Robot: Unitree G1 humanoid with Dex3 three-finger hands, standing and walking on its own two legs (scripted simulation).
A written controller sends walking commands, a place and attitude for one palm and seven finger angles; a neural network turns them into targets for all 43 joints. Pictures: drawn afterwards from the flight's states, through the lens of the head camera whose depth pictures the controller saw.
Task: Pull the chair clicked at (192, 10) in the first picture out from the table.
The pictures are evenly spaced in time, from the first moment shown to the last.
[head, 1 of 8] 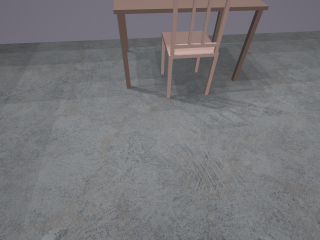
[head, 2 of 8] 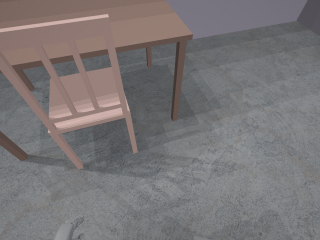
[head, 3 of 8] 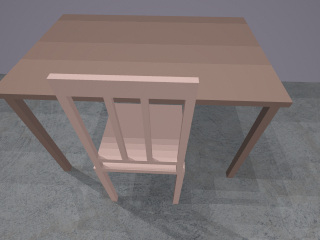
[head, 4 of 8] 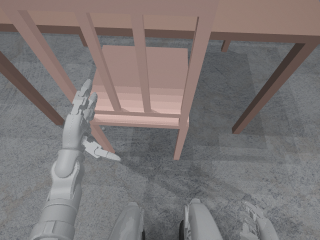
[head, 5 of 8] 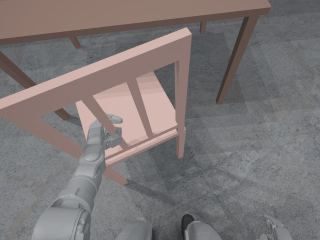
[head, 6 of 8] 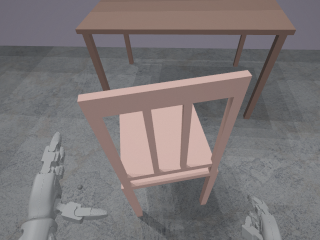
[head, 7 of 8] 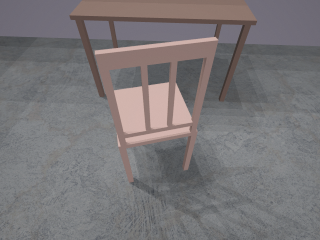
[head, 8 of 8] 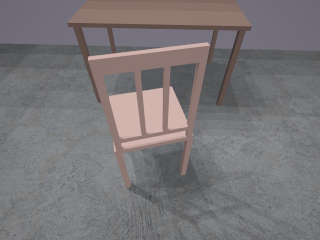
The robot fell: no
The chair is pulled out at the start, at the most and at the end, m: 0.00 0.57 0.57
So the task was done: yes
